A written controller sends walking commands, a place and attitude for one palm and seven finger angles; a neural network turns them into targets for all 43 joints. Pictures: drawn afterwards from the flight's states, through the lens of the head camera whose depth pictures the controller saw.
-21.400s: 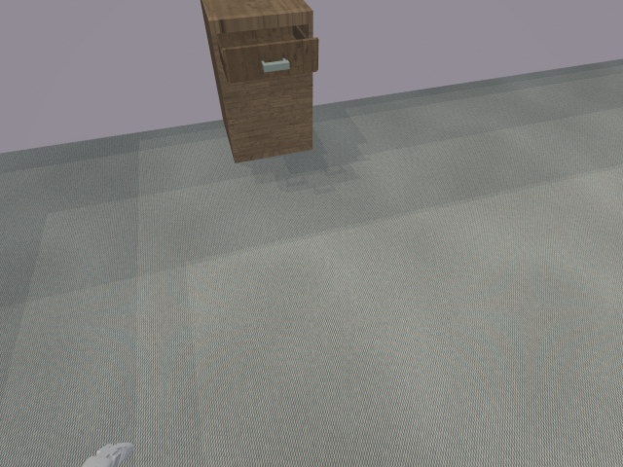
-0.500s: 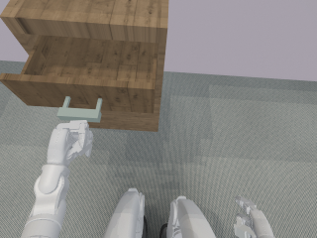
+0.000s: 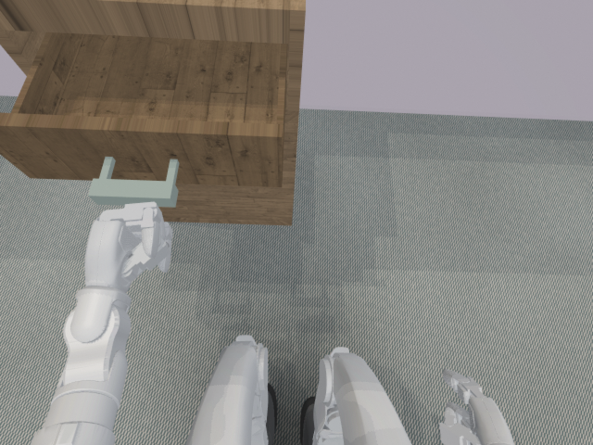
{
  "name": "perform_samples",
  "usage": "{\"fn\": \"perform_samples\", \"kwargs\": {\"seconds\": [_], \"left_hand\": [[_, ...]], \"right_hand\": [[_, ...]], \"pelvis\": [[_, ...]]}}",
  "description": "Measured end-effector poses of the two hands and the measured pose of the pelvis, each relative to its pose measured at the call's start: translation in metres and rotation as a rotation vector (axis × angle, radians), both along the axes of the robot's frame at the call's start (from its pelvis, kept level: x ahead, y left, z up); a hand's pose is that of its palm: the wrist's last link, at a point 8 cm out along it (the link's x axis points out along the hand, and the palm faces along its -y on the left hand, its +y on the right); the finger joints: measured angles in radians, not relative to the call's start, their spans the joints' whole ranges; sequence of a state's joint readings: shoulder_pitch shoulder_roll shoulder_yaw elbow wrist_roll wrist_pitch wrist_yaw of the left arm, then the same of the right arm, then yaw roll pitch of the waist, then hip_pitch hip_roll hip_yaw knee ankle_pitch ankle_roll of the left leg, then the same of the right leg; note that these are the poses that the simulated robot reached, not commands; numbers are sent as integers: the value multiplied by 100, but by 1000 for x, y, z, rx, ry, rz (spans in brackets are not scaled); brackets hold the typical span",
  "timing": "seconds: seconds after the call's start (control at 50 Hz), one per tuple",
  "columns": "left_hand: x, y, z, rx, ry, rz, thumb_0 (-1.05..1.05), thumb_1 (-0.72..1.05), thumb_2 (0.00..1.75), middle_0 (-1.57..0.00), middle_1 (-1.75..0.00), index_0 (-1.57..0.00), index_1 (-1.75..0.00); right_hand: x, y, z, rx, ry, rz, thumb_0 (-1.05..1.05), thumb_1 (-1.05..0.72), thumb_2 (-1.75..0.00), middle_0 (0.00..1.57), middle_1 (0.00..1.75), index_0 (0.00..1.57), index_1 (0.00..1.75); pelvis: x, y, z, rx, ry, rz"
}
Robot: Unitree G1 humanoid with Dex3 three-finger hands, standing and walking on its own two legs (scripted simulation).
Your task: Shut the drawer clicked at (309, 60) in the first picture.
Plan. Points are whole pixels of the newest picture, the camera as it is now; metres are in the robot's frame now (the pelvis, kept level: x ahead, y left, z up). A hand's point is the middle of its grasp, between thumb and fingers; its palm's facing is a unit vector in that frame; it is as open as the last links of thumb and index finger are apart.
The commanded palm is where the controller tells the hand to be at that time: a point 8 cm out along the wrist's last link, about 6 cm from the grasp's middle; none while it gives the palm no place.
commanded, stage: bring the fist close to the handle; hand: left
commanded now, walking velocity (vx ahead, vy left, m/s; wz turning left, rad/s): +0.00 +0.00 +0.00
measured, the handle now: (138, 179) +0.45 +0.24 +0.00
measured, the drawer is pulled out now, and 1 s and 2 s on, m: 0.16 0.08 0.00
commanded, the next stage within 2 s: push the drawer shut in 0.14 s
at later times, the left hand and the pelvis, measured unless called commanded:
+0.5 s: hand (161, 228) +0.38 +0.20 -0.01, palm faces +0.00 -1.00 -0.05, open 2.9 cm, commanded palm +0.38 +0.23 +0.01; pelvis +0.00 +0.02 -0.01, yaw +0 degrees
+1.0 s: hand (171, 184) +0.45 +0.20 +0.00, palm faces +0.02 -1.00 -0.05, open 2.9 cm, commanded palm +0.45 +0.23 +0.01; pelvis -0.01 +0.02 -0.01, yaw -1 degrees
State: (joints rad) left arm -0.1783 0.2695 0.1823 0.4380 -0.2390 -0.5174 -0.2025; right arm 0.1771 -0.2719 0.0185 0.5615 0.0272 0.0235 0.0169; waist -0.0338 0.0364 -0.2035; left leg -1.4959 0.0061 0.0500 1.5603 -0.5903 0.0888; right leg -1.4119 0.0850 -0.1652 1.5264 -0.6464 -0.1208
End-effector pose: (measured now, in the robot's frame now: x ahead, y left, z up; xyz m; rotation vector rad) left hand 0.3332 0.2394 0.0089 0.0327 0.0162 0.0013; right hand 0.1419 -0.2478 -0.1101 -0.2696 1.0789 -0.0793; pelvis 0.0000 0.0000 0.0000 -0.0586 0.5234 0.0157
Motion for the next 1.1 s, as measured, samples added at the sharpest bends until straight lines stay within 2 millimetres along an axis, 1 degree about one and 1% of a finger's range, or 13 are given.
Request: {"fn": "perform_samples", "kwargs": {"seconds": [0.06, 0.12, 0.2, 0.26, 0.3, 0.36, 0.42, 0.56, 0.66, 0.78, 1.1], "left_hand": [[3, 7, 4, 11, -21, 33, 2, 90, 90, -140, -160, -140, -160], [7, 11, 0, 13, -12, 36, 2, 90, 90, -140, -160, -140, -160], [9, 5, -7, 1, 18, -12, 2, 90, 90, -140, -160, -140, -160], [8, -2, -8, -11, 24, -34, 2, 90, 90, -140, -160, -140, -160], [8, -3, -7, -15, 20, -25, 2, 90, 90, -140, -160, -140, -160], [14, 4, -7, -6, 4, 11, 2, 90, 90, -140, -160, -140, -160], [19, 10, -9, 9, -16, 13, 0, 85, 90, -140, -160, -140, -160], [33, 14, -13, 14, -19, -6, -5, 80, 91, -140, -160, -140, -160], [43, 13, -12, 13, 0, -8, -5, 81, 93, -140, -160, -140, -160], [56, 11, -10, 13, 1, 7, -4, 82, 95, -140, -160, -140, -160], [107, 13, -10, 17, -12, 21, -2, 80, 94, -140, -160, -140, -160]], "right_hand": [[-2, 4, 1, -1, 3, 9, 1, -91, -90, 20, 30, 20, 29], [-2, 6, 2, -5, 0, 13, 1, -91, -90, 21, 30, 20, 29], [0, 8, 4, -13, -7, 9, 1, -91, -90, 21, 30, 20, 29], [2, 9, 8, -16, -12, 5, 1, -91, -90, 21, 30, 20, 29], [4, 10, 10, -19, -13, 6, 1, -91, -90, 21, 30, 20, 29], [6, 12, 10, -26, -12, 15, 1, -91, -90, 21, 30, 20, 29], [7, 13, 8, -35, -5, 26, 1, -91, -90, 21, 30, 20, 29], [2, 16, 0, -48, 31, 37, 1, -91, -90, 21, 30, 20, 29], [-8, 17, -2, -48, 56, 27, 1, -91, -90, 21, 30, 20, 29], [-24, 15, 0, -57, 85, 12, 1, -91, -90, 21, 30, 20, 29], [-80, -1, -2, -98, 208, -63, 1, -91, -90, 21, 30, 20, 29]], "pelvis": [[0, 1, 1, -2, 0, 3], [-1, 3, -1, -8, 0, 8], [0, 7, -2, -17, -2, 12], [1, 11, 0, -19, -2, 9], [1, 13, 2, -19, -2, 7], [2, 14, 1, -19, 2, 6], [2, 15, -2, -24, 6, 11], [-1, 18, -7, -39, 13, 24], [-3, 20, -6, -41, 15, 25], [-5, 20, -5, -40, 14, 24], [-10, 16, -13, -45, 29, 11]]}}
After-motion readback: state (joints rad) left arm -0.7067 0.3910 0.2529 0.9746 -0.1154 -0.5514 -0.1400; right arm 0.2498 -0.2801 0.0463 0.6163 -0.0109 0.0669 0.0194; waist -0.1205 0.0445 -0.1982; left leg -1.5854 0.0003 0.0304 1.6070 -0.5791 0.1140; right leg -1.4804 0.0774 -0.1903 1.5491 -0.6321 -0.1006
